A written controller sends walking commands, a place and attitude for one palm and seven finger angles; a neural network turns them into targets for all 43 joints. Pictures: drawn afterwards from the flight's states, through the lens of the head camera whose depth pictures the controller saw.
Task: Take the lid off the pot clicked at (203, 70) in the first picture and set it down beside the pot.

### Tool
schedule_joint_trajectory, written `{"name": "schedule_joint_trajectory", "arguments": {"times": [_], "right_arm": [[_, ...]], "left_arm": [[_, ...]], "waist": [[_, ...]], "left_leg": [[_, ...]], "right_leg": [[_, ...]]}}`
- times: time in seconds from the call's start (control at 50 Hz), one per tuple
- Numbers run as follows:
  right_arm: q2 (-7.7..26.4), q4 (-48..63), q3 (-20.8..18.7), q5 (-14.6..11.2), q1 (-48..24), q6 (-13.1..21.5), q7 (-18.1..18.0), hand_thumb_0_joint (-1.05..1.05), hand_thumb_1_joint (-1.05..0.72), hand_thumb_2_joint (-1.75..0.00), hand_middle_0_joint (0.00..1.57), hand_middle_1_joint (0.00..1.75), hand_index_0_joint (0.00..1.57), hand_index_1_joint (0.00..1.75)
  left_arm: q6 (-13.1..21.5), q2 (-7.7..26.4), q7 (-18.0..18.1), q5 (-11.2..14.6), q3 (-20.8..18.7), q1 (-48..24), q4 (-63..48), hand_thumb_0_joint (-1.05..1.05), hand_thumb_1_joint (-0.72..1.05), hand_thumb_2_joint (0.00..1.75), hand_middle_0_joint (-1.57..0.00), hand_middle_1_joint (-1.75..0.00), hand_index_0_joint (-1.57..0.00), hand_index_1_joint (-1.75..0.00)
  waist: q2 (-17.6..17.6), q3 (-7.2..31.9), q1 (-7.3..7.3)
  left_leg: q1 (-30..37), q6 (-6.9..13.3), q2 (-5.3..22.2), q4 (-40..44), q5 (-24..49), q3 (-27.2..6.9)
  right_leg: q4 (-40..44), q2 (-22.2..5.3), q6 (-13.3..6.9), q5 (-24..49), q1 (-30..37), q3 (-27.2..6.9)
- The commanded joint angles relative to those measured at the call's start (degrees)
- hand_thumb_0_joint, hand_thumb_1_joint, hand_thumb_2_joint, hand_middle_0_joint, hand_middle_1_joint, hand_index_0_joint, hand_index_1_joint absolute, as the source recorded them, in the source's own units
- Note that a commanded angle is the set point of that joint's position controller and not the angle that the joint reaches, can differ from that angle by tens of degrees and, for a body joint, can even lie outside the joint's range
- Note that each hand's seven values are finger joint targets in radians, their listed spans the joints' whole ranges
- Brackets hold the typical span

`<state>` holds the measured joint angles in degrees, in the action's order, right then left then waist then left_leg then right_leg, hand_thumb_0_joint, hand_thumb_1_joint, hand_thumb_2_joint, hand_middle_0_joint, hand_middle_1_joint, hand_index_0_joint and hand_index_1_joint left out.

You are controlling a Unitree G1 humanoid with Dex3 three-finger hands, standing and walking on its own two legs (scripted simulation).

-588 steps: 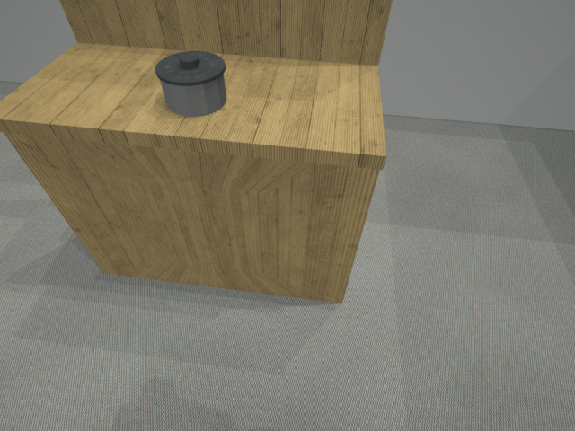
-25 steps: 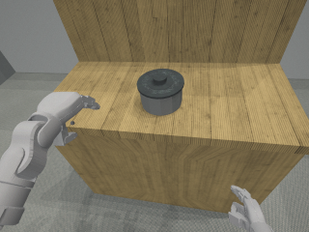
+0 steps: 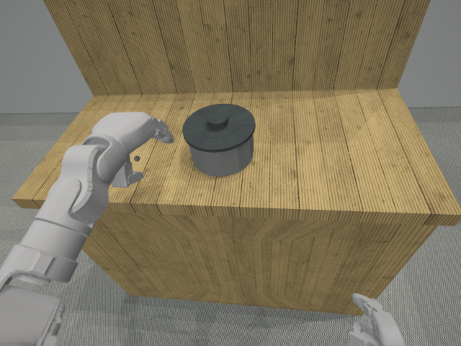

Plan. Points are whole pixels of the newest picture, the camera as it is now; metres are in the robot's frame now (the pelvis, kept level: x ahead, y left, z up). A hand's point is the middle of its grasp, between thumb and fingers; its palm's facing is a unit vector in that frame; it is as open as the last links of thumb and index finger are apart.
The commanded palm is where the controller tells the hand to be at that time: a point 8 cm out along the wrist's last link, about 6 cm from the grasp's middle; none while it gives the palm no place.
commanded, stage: move the open hand above the knob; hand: left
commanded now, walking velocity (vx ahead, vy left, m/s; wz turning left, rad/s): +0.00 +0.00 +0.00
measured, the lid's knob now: (217, 119) +0.56 +0.07 +0.10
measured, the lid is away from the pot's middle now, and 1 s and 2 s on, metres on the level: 0.00 0.00 0.00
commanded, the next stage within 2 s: lower the open fingers around the knob in 1.94 s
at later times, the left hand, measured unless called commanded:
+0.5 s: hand (176, 131) +0.44 +0.12 +0.16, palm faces -0.21 -0.01 -0.98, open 10.5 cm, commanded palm +0.43 +0.13 +0.23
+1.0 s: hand (212, 104) +0.51 +0.07 +0.17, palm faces -0.25 -0.02 -0.97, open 10.5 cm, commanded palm +0.51 +0.08 +0.23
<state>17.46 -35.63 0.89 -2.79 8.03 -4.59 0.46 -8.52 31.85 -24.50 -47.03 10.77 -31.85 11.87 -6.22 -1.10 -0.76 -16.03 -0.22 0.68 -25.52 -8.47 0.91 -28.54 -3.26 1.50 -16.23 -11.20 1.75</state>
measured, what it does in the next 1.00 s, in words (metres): stands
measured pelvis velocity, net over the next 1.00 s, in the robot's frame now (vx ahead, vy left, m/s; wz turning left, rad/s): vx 0.03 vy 0.00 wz -0.03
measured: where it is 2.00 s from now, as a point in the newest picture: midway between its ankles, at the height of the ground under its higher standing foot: outside the picture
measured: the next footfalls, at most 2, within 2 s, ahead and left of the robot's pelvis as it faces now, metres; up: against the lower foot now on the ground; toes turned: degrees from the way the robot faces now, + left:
none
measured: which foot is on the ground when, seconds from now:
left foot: down 0.00-1.00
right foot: down 0.00-1.00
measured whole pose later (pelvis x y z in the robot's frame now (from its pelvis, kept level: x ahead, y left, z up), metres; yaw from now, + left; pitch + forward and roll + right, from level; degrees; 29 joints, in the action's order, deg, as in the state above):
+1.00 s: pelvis +0.03 +0.00 +0.00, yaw -2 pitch +6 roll +1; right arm 16.3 -41.2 0.0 -3.0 14.2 -6.0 -0.1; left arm -14.6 18.9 -18.3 -50.3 17.6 -64.6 51.3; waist -4.6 2.4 5.1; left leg -20.4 -0.2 0.9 -25.6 -10.7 2.8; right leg -29.1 -3.1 1.5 -18.0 -16.6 -0.2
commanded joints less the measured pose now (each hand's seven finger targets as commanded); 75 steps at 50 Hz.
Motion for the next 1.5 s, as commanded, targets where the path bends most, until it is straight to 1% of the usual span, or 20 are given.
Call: {"name": "schedule_joint_trajectory", "arguments": {"times": [0.0,0.1,0.22,0.28,0.36,0.42,0.46,0.52,0.58,0.62,0.78,0.9,1.0,1.1,1.18,1.22,1.3,1.34,1.38,1.48], "right_arm": [[5.2,9.0,-1.6,-0.4,-8.3,1.4,0.3,0.0,-0.9,-0.9,0.2,0.3,0.2,0.3],[4.6,8.9,-1.6,-0.6,-8.8,1.0,0.6,0.0,-0.9,-0.9,0.2,0.3,0.2,0.3],[4.6,8.6,-1.8,-0.5,-7.5,0.7,0.6,0.0,-0.9,-0.9,0.2,0.3,0.2,0.3],[4.1,8.2,-1.6,-0.7,-7.8,0.1,0.9,0.0,-0.9,-0.9,0.2,0.3,0.2,0.3],[4.4,7.5,-1.3,-0.9,-7.2,-0.6,0.6,0.0,-0.9,-0.9,0.2,0.3,0.2,0.3],[4.0,8.2,-1.8,-0.6,-6.7,-0.1,0.7,0.0,-0.9,-0.9,0.2,0.3,0.2,0.3],[3.7,6.9,-1.6,-0.8,-5.8,-0.6,0.6,0.0,-0.9,-0.9,0.2,0.3,0.2,0.3],[4.4,6.5,-2.0,-0.7,-4.3,-0.7,0.6,0.0,-0.9,-0.9,0.2,0.3,0.2,0.3],[4.0,5.4,-1.7,-0.9,-4.0,-1.2,0.3,0.0,-0.9,-0.9,0.2,0.3,0.2,0.3],[4.5,4.9,-2.0,-0.7,-2.5,-1.1,0.1,0.0,-0.9,-0.9,0.2,0.3,0.2,0.3],[4.2,3.0,-2.3,-0.6,0.8,-0.2,-0.5,0.0,-0.9,-0.9,0.2,0.3,0.2,0.3],[4.8,1.3,-2.8,-0.4,4.0,0.4,-0.7,0.0,-0.9,-0.9,0.2,0.3,0.2,0.3],[5.3,0.6,-2.9,0.0,5.7,0.8,-0.9,0.0,-0.9,-0.9,0.2,0.3,0.2,0.3],[5.0,1.7,-3.3,-0.1,5.5,0.9,-0.7,0.0,-0.9,-0.9,0.2,0.3,0.2,0.3],[5.5,1.5,-3.5,-0.2,6.5,1.0,-1.2,0.0,-0.9,-0.9,0.2,0.3,0.2,0.3],[4.7,1.9,-3.9,-0.2,6.8,1.6,-1.1,0.0,-0.9,-0.9,0.2,0.3,0.2,0.3],[5.0,1.3,-3.7,-0.2,6.7,2.0,-0.7,0.0,-0.9,-0.9,0.2,0.3,0.2,0.3],[4.9,0.9,-3.9,-0.3,6.7,1.5,-0.4,0.0,-0.9,-0.9,0.2,0.3,0.2,0.3],[5.2,0.6,-3.7,-0.3,6.7,1.4,-0.3,0.0,-0.9,-0.9,0.2,0.3,0.2,0.3],[4.8,0.4,-3.4,-0.4,6.2,1.5,-0.7,0.0,-0.9,-0.9,0.2,0.3,0.2,0.3]], "left_arm": [[-2.0,12.4,2.7,-1.1,-8.4,-26.0,-5.2,0.0,-0.38,1.51,-0.81,-0.08,-0.81,-0.08],[-3.5,8.6,3.2,-1.5,-4.5,-31.7,-6.6,0.0,-0.38,1.51,-0.81,-0.08,-0.81,-0.08],[-4.4,10.2,3.9,-2.1,-6.2,-35.4,-3.2,0.0,-0.38,1.51,-0.81,-0.08,-0.81,-0.08],[-5.5,4.9,3.7,-2.1,-1.8,-36.6,-1.2,0.0,-0.38,1.51,-0.81,-0.08,-0.81,-0.08],[-6.5,5.5,3.5,-2.7,-1.8,-40.4,4.5,0.0,-0.38,1.51,-0.81,-0.08,-0.81,-0.08],[-5.8,4.8,3.8,-2.7,-1.1,-45.1,0.3,0.0,-0.38,1.51,-0.81,-0.08,-0.81,-0.08],[-6.5,1.6,3.9,-2.8,1.3,-45.8,5.7,0.0,-0.38,1.51,-0.81,-0.08,-0.81,-0.08],[-6.4,3.9,4.6,-2.7,-1.3,-47.2,7.7,0.0,-0.38,1.51,-0.81,-0.08,-0.81,-0.08],[-7.3,-0.4,4.9,-3.2,2.3,-49.3,14.4,0.0,-0.38,1.51,-0.81,-0.08,-0.81,-0.08],[-6.8,3.0,5.4,-3.2,-0.3,-53.0,15.4,0.0,-0.38,1.51,-0.81,-0.08,-0.81,-0.08],[-5.9,-1.9,6.6,-3.7,3.1,-59.1,25.3,0.0,-0.38,1.51,-0.81,-0.08,-0.81,-0.08],[-6.0,-1.2,8.2,-4.2,2.2,-64.9,29.3,0.0,-0.38,1.51,-0.81,-0.08,-0.81,-0.08],[-7.1,2.7,9.3,-5.3,-1.4,-64.0,34.5,0.0,-0.38,1.51,-0.81,-0.08,-0.81,-0.08],[-6.4,0.4,8.5,-5.3,0.5,-65.5,32.4,0.0,-0.38,1.51,-0.81,-0.08,-0.81,-0.08],[-5.7,3.1,8.0,-5.4,-1.0,-64.6,32.8,0.0,-0.38,1.51,-0.81,-0.08,-0.81,-0.08],[-4.6,-1.1,8.0,-4.9,2.2,-67.9,29.0,0.0,-0.38,1.51,-0.81,-0.08,-0.81,-0.08],[-4.7,0.7,8.7,-4.9,0.2,-65.7,30.1,0.0,-0.38,1.51,-0.81,-0.08,-0.81,-0.08],[-5.5,-4.3,8.6,-5.0,4.1,-64.3,32.6,0.0,-0.38,1.51,-0.81,-0.08,-0.81,-0.08],[-6.2,-1.1,9.2,-4.9,1.5,-66.8,31.8,0.0,-0.38,1.51,-0.81,-0.08,-0.81,-0.08],[-6.8,-3.5,9.2,-5.0,3.9,-69.9,32.6,0.0,-0.38,1.51,-0.81,-0.08,-0.81,-0.08]], "waist": [[7.7,16.7,-0.92],[5.5,19.6,-0.17],[8.0,22.6,-0.25],[7.0,22.0,0.32],[9.7,20.1,0.93],[8.1,25.2,1.45],[8.2,22.4,2.1],[9.3,23.1,1.77],[10.6,20.8,2.54],[11.3,22.1,2.9],[9.9,23.3,4.4],[11.1,24.9,5.59],[11.6,26.8,4.93],[10.5,27.9,5.4],[11.4,27.6,5.71],[8.3,28.7,6.4],[7.9,29.3,5.7],[9.1,26.2,6.65],[9.5,26.4,6.28],[8.7,26.1,7.23]], "left_leg": [[10.6,2.9,-4.2,1.8,6.6,0.8],[13.0,2.9,-4.3,1.1,8.8,0.3],[12.6,3.3,-4.2,0.0,9.7,0.7],[12.9,3.0,-4.2,-0.3,12.4,0.7],[10.6,3.1,-4.5,-0.2,9.3,1.2],[14.3,3.6,-4.4,-1.4,12.5,0.7],[13.3,3.4,-4.4,-1.0,11.9,0.8],[12.6,3.4,-4.3,-0.7,11.1,0.9],[11.4,3.4,-4.3,-0.4,9.9,1.3],[11.1,3.6,-4.2,-0.1,8.9,1.3],[11.8,3.9,-4.2,-0.4,10.8,1.6],[11.2,4.2,-3.9,-0.5,12.3,2.0],[9.5,4.4,-3.9,-0.4,12.7,2.4],[11.0,4.6,-3.8,-0.7,14.2,2.5],[10.6,4.9,-3.6,-0.8,14.6,2.8],[13.3,4.8,-3.3,-1.2,16.2,2.2],[14.5,4.5,-3.2,-1.5,17.3,1.6],[13.5,4.4,-3.1,-1.6,16.3,2.0],[12.8,4.3,-3.1,-1.0,14.7,1.5],[13.0,4.0,-3.1,-1.1,13.0,1.3]], "right_leg": [[4.1,4.5,-2.5,12.2,-1.4,1.6],[3.0,4.8,-2.8,13.9,-2.2,1.8],[2.3,4.3,-2.8,16.0,-0.7,1.4],[1.4,4.4,-2.9,18.4,-1.7,1.8],[1.9,4.2,-2.6,17.5,-2.1,1.7],[1.4,4.4,-2.9,19.9,-1.5,1.4],[1.4,4.5,-2.9,19.6,-3.3,1.8],[1.8,4.3,-2.9,19.5,-2.3,1.7],[1.9,4.4,-2.7,18.9,-3.8,1.8],[2.4,4.3,-2.7,18.5,-2.9,1.5],[1.9,4.6,-2.7,21.1,-4.5,1.3],[2.0,4.8,-2.5,23.9,-4.3,1.1],[1.9,4.5,-2.3,25.6,-2.5,0.5],[2.0,4.7,-2.4,26.5,-2.9,0.6],[2.4,4.6,-2.2,27.5,-2.6,0.4],[2.4,4.7,-2.5,26.3,-4.5,0.9],[1.7,4.9,-2.6,25.6,-5.2,1.1],[2.3,5.0,-2.6,24.6,-7.4,1.5],[2.1,5.1,-2.7,23.6,-6.8,1.6],[2.1,5.0,-2.8,21.9,-8.6,1.7]]}}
